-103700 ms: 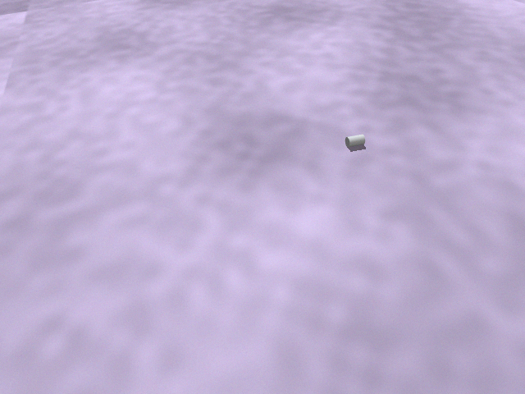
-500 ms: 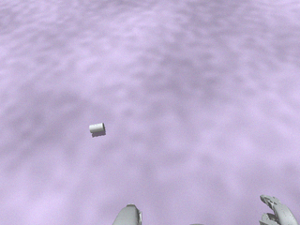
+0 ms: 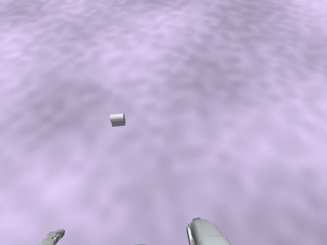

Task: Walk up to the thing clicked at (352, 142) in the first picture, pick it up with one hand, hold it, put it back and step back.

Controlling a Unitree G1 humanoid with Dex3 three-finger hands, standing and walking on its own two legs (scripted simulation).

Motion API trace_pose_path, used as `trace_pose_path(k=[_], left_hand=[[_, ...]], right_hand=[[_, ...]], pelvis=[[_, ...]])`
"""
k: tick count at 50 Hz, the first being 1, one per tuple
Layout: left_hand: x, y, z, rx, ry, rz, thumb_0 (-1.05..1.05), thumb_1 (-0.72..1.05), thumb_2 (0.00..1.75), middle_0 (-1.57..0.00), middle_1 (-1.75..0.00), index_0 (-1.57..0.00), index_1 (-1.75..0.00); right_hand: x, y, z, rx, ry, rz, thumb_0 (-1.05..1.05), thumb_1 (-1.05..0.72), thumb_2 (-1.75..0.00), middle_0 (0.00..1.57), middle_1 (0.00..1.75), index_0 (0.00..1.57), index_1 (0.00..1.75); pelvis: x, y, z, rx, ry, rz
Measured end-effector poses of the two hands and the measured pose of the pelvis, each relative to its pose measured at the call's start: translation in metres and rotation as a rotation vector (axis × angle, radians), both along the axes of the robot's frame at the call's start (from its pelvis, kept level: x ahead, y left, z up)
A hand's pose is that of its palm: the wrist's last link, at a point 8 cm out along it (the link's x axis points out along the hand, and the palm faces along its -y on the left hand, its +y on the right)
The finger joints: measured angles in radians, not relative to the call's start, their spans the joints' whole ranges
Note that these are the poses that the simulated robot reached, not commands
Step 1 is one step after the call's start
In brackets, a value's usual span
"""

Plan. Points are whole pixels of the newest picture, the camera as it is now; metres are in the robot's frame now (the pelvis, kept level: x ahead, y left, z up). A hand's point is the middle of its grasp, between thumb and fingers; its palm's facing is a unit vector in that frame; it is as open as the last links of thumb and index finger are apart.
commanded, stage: step back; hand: left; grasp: from above
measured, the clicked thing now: (117, 117) +1.03 +0.36 -0.73
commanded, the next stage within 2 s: stand in 1.14 s
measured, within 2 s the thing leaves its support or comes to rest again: neither
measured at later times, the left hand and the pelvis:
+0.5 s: hand out of the picture -0.02 +0.28 -0.14, palm faces -0.04 -0.93 -0.38, open 7.4 cm; pelvis -0.09 +0.02 +0.00, yaw -3 degrees
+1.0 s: hand out of the picture +0.04 +0.27 -0.14, palm faces -0.03 -0.94 -0.34, open 7.4 cm; pelvis -0.07 +0.02 +0.01, yaw -2 degrees
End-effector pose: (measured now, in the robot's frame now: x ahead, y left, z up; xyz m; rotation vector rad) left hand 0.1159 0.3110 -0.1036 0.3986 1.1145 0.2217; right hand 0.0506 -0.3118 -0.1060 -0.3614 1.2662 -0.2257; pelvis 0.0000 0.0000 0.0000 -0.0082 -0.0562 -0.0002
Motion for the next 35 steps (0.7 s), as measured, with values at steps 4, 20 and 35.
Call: trace_pose_path(k=[4, 20, 35], left_hand=[[-0.038, 0.003, 0.003, -0.013, 0.016, 0.019, 0.0, 0.9, 0.9, -0.21, -0.3, -0.2, -0.3], [-0.148, -0.001, 0.005, -0.023, 0.077, 0.011, 0.0, 0.9, 0.9, -0.21, -0.3, -0.21, -0.3], [-0.119, 0.008, 0.004, -0.043, 0.031, -0.03, 0.0, 0.9, 0.9, -0.21, -0.3, -0.2, -0.3]], right_hand=[[-0.013, 0.004, 0.009, -0.006, -0.025, 0.013, 0.01, -0.9, -0.9, 0.21, 0.3, 0.21, 0.3], [-0.073, 0.007, -0.005, 0.038, -0.081, -0.012, 0.0, -0.9, -0.9, 0.21, 0.3, 0.2, 0.3], [-0.103, 0.023, 0.001, 0.042, -0.068, -0.055, 0.01, -0.9, -0.9, 0.21, 0.3, 0.21, 0.3]], pelvis=[[-0.024, 0.0, 0.007, -0.01, 0.013, -0.019], [-0.088, 0.005, 0.005, 0.001, 0.005, -0.056], [-0.093, 0.01, 0.009, -0.012, 0.006, -0.055]])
